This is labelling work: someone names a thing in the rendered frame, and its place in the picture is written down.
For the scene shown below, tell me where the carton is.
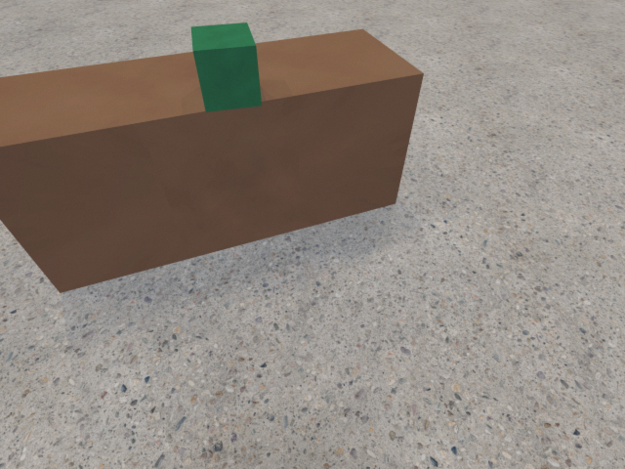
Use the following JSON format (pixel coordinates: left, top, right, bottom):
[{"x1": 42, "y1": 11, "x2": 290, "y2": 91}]
[{"x1": 191, "y1": 22, "x2": 262, "y2": 112}]

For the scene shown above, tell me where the pedestal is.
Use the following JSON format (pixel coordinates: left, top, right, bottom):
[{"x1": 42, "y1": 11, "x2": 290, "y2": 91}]
[{"x1": 0, "y1": 29, "x2": 424, "y2": 293}]

